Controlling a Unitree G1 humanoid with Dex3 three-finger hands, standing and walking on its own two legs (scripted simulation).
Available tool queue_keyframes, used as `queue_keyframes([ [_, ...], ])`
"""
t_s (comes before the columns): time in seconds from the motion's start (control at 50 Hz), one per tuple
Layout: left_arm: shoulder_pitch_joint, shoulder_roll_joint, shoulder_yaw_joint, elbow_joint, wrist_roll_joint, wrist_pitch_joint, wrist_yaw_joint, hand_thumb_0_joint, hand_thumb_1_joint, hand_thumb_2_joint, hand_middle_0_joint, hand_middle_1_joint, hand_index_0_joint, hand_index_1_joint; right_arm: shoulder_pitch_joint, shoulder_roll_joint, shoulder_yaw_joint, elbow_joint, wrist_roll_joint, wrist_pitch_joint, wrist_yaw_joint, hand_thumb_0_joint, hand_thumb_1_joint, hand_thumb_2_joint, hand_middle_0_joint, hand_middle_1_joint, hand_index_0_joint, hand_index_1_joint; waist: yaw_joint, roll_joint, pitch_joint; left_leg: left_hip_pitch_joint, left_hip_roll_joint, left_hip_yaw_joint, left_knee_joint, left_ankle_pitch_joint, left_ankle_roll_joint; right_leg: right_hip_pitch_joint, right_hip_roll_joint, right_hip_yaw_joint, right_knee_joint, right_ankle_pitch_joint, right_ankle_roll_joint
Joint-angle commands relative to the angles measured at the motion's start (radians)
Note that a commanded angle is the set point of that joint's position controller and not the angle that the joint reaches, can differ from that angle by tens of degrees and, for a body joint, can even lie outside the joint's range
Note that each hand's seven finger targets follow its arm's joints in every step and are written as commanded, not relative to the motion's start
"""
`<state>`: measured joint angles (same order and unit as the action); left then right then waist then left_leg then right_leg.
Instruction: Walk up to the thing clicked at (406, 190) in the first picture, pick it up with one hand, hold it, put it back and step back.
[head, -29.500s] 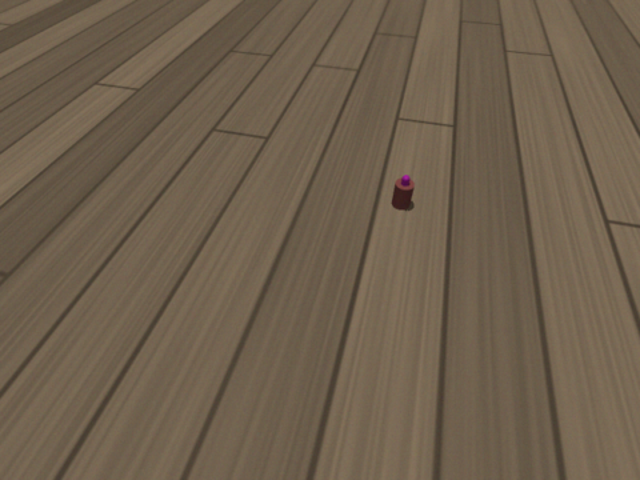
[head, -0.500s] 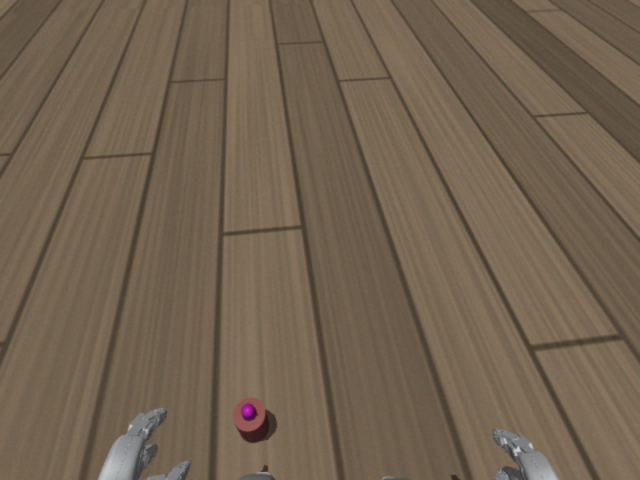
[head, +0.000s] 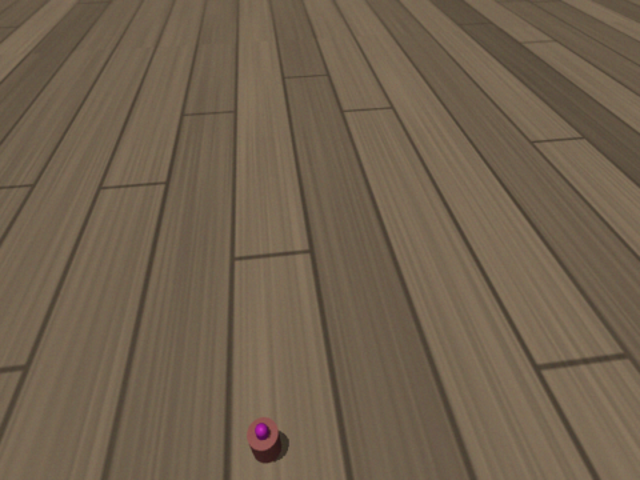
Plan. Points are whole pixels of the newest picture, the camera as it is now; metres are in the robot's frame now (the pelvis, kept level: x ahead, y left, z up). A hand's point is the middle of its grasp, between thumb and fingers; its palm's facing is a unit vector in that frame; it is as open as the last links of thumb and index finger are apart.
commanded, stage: stand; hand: left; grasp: from the side
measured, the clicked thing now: (264, 438) +0.38 +0.18 -0.69
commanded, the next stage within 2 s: step back in 1.60 s
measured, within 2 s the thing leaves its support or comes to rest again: neither
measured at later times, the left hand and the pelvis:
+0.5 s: hand out of the picture +0.03 +0.23 -0.15, palm faces -0.02 -0.94 -0.35, open 7.4 cm; pelvis -0.01 -0.02 +0.01, yaw +0 degrees
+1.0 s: hand out of the picture +0.10 +0.23 -0.15, palm faces -0.03 -0.94 -0.34, open 7.4 cm; pelvis +0.02 -0.02 +0.01, yaw -1 degrees
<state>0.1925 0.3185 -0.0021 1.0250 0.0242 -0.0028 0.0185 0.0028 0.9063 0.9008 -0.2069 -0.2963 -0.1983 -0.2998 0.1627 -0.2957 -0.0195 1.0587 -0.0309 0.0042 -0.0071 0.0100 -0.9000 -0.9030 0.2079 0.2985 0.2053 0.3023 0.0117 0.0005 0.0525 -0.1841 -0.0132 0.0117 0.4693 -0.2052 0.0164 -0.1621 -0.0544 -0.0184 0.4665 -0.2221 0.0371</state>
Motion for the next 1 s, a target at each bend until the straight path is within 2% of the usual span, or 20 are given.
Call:
queue_keyframes([
  [0.0, -0.034, 0.188, 0.045, -0.02, 0.002, -0.021, 0.009, 0.0, 0.9, 0.9, -0.2, -0.3, -0.2, -0.301, -0.062, -0.226, -0.044, -0.04, 0.002, -0.027, -0.012, 0.0, -0.9, -0.9, 0.2, 0.3, 0.2, 0.3, 0.007, 0.05, 0.003, -0.06, 0.12, -0.163, -0.221, -0.148, 0.008, 0.014, -0.045, 0.058, -0.099, -0.01, -0.042],
  [0.08, -0.04, 0.197, 0.044, 0.011, 0.006, -0.027, 0.008, 0.0, 0.9, 0.9, -0.2, -0.3, -0.2, -0.301, -0.067, -0.221, -0.045, -0.021, 0.006, -0.025, -0.007, 0.0, -0.9, -0.9, 0.2, 0.3, 0.2, 0.3, 0.003, 0.017, -0.003, -0.031, 0.117, -0.153, -0.215, -0.143, 0.008, 0.002, -0.054, 0.067, -0.132, -0.04, -0.042],
  [0.12, -0.042, 0.2, 0.043, 0.02, 0.006, -0.024, 0.005, 0.0, 0.9, 0.9, -0.2, -0.3, -0.2, -0.301, -0.062, -0.224, -0.044, -0.012, 0.007, -0.023, -0.006, 0.0, -0.9, -0.9, 0.2, 0.3, 0.2, 0.3, -0.001, 0.026, 0.021, -0.062, 0.115, -0.157, -0.233, -0.207, 0.005, -0.009, -0.048, 0.067, -0.139, -0.085, -0.04],
  [0.16, -0.042, 0.202, 0.041, 0.029, 0.007, -0.025, 0.004, 0.0, 0.9, 0.9, -0.2, -0.3, -0.2, -0.301, -0.073, -0.223, -0.044, -0.008, 0.006, -0.019, -0.003, 0.0, -0.9, -0.9, 0.2, 0.3, 0.2, 0.3, 0.001, 0.021, 0.025, -0.067, 0.112, -0.151, -0.228, -0.223, 0.004, -0.025, -0.051, 0.072, -0.151, -0.125, -0.04],
  [0.24, -0.05, 0.212, 0.042, 0.039, 0.005, -0.029, 0.003, 0.0, 0.9, 0.9, -0.2, -0.3, -0.2, -0.301, -0.062, -0.219, -0.043, 0.003, 0.009, -0.021, 0.0, 0.0, -0.9, -0.9, 0.2, 0.3, 0.2, 0.3, -0.009, -0.008, -0.012, -0.015, 0.11, -0.138, -0.2, -0.151, 0.009, -0.033, -0.067, 0.091, -0.177, -0.114, -0.047],
  [0.26, -0.049, 0.21, 0.041, 0.043, 0.006, -0.029, 0.004, 0.0, 0.9, 0.9, -0.2, -0.3, -0.2, -0.301, -0.073, -0.221, -0.044, 0.003, 0.008, -0.02, 0.0, 0.0, -0.9, -0.9, 0.2, 0.3, 0.2, 0.3, -0.007, 0.001, -0.009, -0.015, 0.111, -0.141, -0.196, -0.16, 0.009, -0.046, -0.064, 0.088, -0.18, -0.129, -0.046],
  [0.28, -0.051, 0.212, 0.04, 0.046, 0.006, -0.032, 0.005, 0.0, 0.9, 0.9, -0.2, -0.3, -0.2, -0.301, -0.07, -0.216, -0.042, 0.005, 0.009, -0.02, 0.002, 0.0, -0.9, -0.9, 0.2, 0.3, 0.2, 0.3, -0.008, -0.016, -0.007, -0.001, 0.104, -0.131, -0.182, -0.127, 0.009, -0.05, -0.075, 0.1, -0.192, -0.144, -0.047],
  [0.3, -0.061, 0.22, 0.042, 0.045, 0.004, -0.031, 0.005, 0.0, 0.9, 0.9, -0.2, -0.3, -0.2, -0.301, -0.056, -0.218, -0.041, 0.01, 0.01, -0.018, 0.002, 0.0, -0.9, -0.9, 0.2, 0.3, 0.2, 0.3, -0.016, -0.018, 0.0, -0.008, 0.105, -0.132, -0.186, -0.139, 0.009, -0.061, -0.073, 0.101, -0.2, -0.153, -0.046],
  [0.36, -0.06, 0.221, 0.042, 0.05, 0.001, -0.033, 0.004, 0.0, 0.9, 0.9, -0.2, -0.3, -0.2, -0.301, -0.057, -0.217, -0.038, 0.015, 0.01, -0.021, 0.003, 0.0, -0.9, -0.9, 0.2, 0.3, 0.2, 0.3, -0.013, -0.014, -0.01, 0.015, 0.108, -0.127, -0.179, -0.092, 0.009, -0.061, -0.077, 0.105, -0.199, -0.119, -0.049],
  [0.4, -0.056, 0.22, 0.042, 0.056, -0.001, -0.032, 0.003, 0.0, 0.9, 0.9, -0.2, -0.3, -0.2, -0.301, -0.058, -0.226, -0.037, 0.019, 0.011, -0.021, 0.003, 0.0, -0.9, -0.9, 0.2, 0.3, 0.2, 0.3, -0.013, -0.009, -0.005, 0.021, 0.11, -0.127, -0.174, -0.099, 0.01, -0.068, -0.073, 0.105, -0.201, -0.131, -0.048],
  [0.42, -0.058, 0.221, 0.043, 0.055, -0.001, -0.034, 0.003, 0.0, 0.9, 0.9, -0.2, -0.3, -0.2, -0.301, -0.056, -0.224, -0.037, 0.02, 0.01, -0.022, 0.003, 0.0, -0.9, -0.9, 0.2, 0.3, 0.2, 0.3, -0.012, -0.011, -0.023, 0.029, 0.111, -0.121, -0.167, -0.064, 0.012, -0.049, -0.08, 0.109, -0.2, -0.094, -0.051],
  [0.44, -0.067, 0.226, 0.045, 0.057, -0.003, -0.032, 0.005, 0.0, 0.9, 0.9, -0.2, -0.3, -0.2, -0.301, -0.048, -0.215, -0.033, 0.024, 0.011, -0.019, 0.003, 0.0, -0.9, -0.9, 0.2, 0.3, 0.2, 0.3, -0.015, -0.02, -0.01, 0.008, 0.112, -0.12, -0.176, -0.066, 0.01, -0.043, -0.08, 0.109, -0.197, -0.1, -0.052],
  [0.6, -0.074, 0.22, 0.046, 0.064, -0.007, -0.032, 0.001, 0.0, 0.9, 0.9, -0.2, -0.3, -0.2, -0.301, -0.065, -0.233, -0.028, 0.031, 0.013, -0.028, -0.004, 0.0, -0.9, -0.9, 0.2, 0.3, 0.2, 0.3, -0.007, 0.003, -0.047, 0.041, 0.123, -0.112, -0.183, 0.03, 0.004, 0.014, -0.079, 0.099, -0.181, 0.04, -0.051],
  [0.72, -0.091, 0.211, 0.045, 0.068, -0.009, -0.029, -0.001, 0.0, 0.9, 0.9, -0.2, -0.3, -0.2, -0.301, -0.06, -0.228, -0.024, 0.043, 0.014, -0.029, -0.005, 0.0, -0.9, -0.9, 0.2, 0.3, 0.2, 0.3, -0.009, -0.009, -0.033, 0.043, 0.125, -0.107, -0.196, 0.058, -0.002, 0.019, -0.073, 0.094, -0.187, 0.051, -0.047],
  [0.84, -0.107, 0.215, 0.049, 0.065, -0.01, -0.029, -0.001, 0.0, 0.9, 0.9, -0.2, -0.3, -0.2, -0.301, -0.072, -0.23, -0.023, 0.041, 0.013, -0.034, -0.008, 0.0, -0.9, -0.9, 0.2, 0.3, 0.2, 0.3, -0.007, -0.003, -0.058, 0.07, 0.132, -0.096, -0.194, 0.129, -0.005, 0.046, -0.078, 0.091, -0.181, 0.133, -0.046],
  [0.94, -0.116, 0.212, 0.049, 0.066, -0.009, -0.026, -0.003, 0.0, 0.9, 0.9, -0.2, -0.3, -0.2, -0.301, -0.081, -0.237, -0.024, 0.045, 0.013, -0.034, -0.008, 0.0, -0.9, -0.9, 0.2, 0.3, 0.2, 0.3, -0.008, -0.005, -0.043, 0.063, 0.134, -0.098, -0.209, 0.089, -0.007, 0.041, -0.075, 0.089, -0.192, 0.1, -0.044],
  [0.98, -0.122, 0.211, 0.05, 0.064, -0.008, -0.027, -0.002, 0.0, 0.9, 0.9, -0.2, -0.3, -0.2, -0.301, -0.091, -0.239, -0.026, 0.041, 0.013, -0.035, -0.008, 0.0, -0.9, -0.9, 0.2, 0.3, 0.2, 0.3, -0.008, -0.003, -0.067, 0.082, 0.138, -0.096, -0.2, 0.131, -0.006, 0.053, -0.079, 0.087, -0.187, 0.137, -0.044],
])
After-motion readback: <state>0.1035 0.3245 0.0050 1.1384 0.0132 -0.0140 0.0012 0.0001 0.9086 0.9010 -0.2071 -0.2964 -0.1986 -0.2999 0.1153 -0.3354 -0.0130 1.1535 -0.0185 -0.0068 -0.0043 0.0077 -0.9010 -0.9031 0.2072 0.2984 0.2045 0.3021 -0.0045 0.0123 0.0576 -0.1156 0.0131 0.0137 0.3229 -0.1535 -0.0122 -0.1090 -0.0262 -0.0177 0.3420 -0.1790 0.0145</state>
